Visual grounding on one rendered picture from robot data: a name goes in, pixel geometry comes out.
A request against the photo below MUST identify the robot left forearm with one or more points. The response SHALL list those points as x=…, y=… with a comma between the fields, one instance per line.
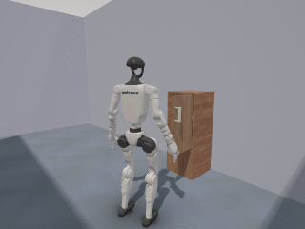
x=112, y=123

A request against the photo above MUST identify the robot right thigh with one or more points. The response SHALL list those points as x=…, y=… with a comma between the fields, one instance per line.
x=150, y=146

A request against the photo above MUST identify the cupboard door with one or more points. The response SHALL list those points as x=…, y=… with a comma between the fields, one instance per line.
x=182, y=131

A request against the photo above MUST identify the robot left hand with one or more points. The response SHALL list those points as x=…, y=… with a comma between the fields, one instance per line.
x=113, y=137

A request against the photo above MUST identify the robot right forearm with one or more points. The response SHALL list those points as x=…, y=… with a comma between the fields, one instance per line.
x=162, y=124

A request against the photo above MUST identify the left robot upper arm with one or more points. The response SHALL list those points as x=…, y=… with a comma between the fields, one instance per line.
x=116, y=96

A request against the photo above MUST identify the right robot upper arm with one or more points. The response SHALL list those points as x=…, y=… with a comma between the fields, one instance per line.
x=152, y=92

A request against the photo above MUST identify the robot right hand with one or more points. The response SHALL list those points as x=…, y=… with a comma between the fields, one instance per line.
x=173, y=150

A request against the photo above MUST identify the handle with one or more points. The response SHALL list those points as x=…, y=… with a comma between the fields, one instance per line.
x=179, y=114

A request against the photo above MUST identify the robot left thigh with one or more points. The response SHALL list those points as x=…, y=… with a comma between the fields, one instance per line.
x=128, y=152

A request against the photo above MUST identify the robot thigh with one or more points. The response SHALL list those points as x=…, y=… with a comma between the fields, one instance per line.
x=128, y=152
x=150, y=146

